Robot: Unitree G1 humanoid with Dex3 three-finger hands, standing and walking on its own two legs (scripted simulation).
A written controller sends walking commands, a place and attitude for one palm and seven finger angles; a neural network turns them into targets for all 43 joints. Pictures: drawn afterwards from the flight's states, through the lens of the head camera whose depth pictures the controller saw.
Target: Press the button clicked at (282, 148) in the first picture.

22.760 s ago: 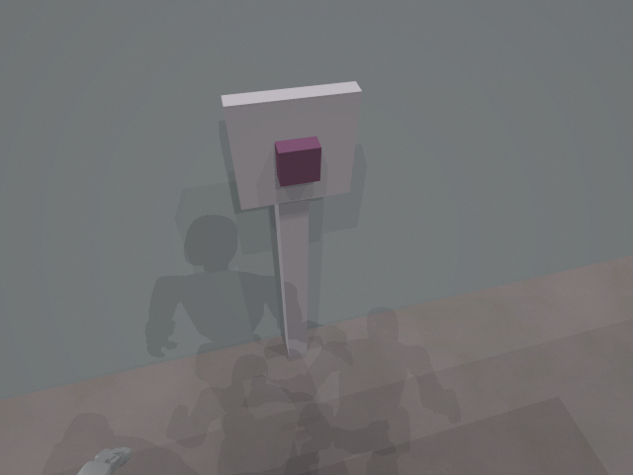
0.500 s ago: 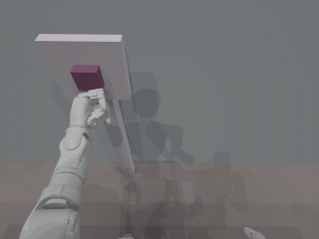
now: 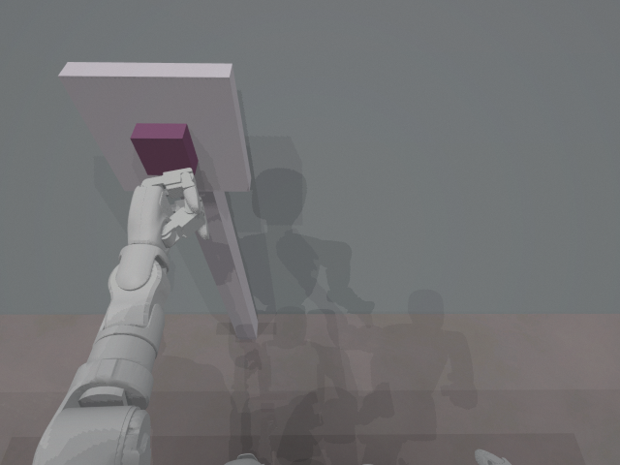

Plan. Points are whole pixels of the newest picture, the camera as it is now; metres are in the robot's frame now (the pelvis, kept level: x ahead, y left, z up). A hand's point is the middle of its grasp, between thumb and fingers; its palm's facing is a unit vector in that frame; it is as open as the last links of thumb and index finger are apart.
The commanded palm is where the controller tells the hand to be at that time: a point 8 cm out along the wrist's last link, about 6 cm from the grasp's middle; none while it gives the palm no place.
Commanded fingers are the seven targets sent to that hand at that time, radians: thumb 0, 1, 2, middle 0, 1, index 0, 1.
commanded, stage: aim a knuckle at the button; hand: left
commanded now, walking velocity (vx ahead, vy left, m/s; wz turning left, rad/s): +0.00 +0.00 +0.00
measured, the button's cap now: (167, 148) +0.50 +0.20 +0.12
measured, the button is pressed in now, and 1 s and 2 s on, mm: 0 0 7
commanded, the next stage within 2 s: press the button with the knuckle in 1.14 s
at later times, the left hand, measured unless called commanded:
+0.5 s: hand (200, 210) +0.42 +0.14 +0.08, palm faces -0.03 -1.00 -0.01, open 3.1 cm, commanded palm +0.39 +0.20 +0.09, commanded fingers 0.00 0.90 0.90 -1.30 -1.50 -1.30 -1.50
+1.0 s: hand (200, 218) +0.41 +0.14 +0.08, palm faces -0.01 -1.00 +0.00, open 3.1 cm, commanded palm +0.39 +0.20 +0.09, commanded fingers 0.00 0.90 0.90 -1.30 -1.50 -1.30 -1.50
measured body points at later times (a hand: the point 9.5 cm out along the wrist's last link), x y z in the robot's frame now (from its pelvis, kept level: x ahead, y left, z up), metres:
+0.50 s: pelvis +0.01 +0.00 +0.00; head +0.06 +0.00 +0.45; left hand +0.42 +0.20 +0.08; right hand +0.09 -0.26 -0.12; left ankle +0.02 +0.12 -0.71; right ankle -0.02 -0.10 -0.71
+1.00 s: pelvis +0.01 +0.00 +0.00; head +0.06 +0.00 +0.45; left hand +0.41 +0.20 +0.08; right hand +0.10 -0.25 -0.12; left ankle +0.02 +0.12 -0.71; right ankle -0.02 -0.10 -0.71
